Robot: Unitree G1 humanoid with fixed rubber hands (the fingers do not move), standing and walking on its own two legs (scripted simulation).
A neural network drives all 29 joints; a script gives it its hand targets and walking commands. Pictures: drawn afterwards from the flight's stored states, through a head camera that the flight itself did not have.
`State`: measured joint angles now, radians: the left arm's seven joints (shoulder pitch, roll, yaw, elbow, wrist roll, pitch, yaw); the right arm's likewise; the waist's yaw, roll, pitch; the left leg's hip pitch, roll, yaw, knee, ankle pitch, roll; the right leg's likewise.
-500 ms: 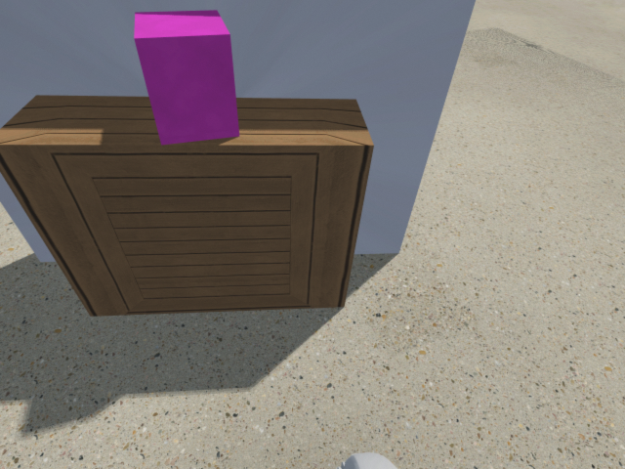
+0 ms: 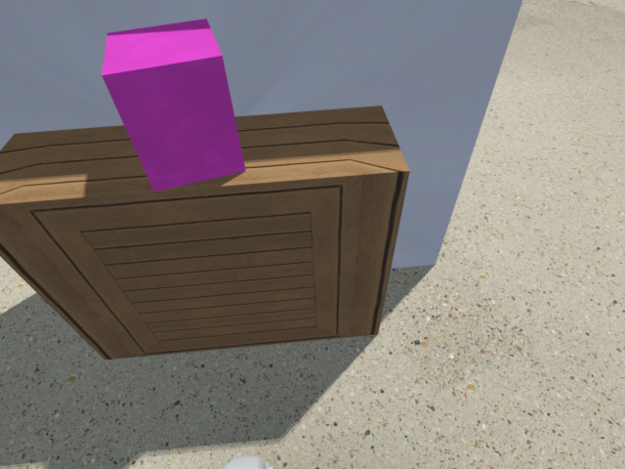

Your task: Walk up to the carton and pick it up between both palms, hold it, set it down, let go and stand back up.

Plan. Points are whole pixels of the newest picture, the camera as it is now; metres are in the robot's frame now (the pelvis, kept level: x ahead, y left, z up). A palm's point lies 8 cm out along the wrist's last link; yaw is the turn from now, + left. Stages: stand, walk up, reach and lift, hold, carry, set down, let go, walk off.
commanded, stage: walk up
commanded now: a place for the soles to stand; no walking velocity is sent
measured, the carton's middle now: (180, 105) +0.80 +0.27 +0.09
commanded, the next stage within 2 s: none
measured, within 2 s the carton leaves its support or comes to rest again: neither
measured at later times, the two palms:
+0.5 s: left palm (56, 421) +0.24 +0.40 -0.11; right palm (406, 409) +0.23 -0.13 -0.09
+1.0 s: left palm (17, 364) +0.32 +0.48 -0.09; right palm (344, 322) +0.39 -0.05 -0.13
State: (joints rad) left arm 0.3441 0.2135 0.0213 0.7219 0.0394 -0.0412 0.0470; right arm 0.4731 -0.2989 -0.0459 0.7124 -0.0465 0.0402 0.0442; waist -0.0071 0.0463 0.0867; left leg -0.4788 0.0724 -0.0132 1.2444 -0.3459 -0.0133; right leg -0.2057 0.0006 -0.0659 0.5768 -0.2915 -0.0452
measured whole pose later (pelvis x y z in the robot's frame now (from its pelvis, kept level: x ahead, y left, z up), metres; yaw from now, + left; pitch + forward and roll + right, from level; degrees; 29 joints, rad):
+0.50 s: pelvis +0.18 +0.14 +0.00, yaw +4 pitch -3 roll -2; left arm 0.37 0.26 0.04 0.66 0.03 -0.02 0.00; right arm 0.39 -0.26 -0.03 0.69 -0.03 -0.01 0.03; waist -0.05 -0.01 0.11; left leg -0.25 0.02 0.08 0.58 -0.28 0.06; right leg -0.49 -0.04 -0.02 1.16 -0.42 -0.02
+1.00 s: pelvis +0.31 +0.20 +0.00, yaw +5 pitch -5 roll +0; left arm 0.41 0.24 0.03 0.73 0.05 -0.04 0.05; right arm 0.35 -0.31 -0.05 0.71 -0.03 0.05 0.07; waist 0.01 0.10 0.10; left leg -0.53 0.11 -0.03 1.02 -0.30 -0.05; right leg -0.20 -0.09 -0.09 0.56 -0.28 0.00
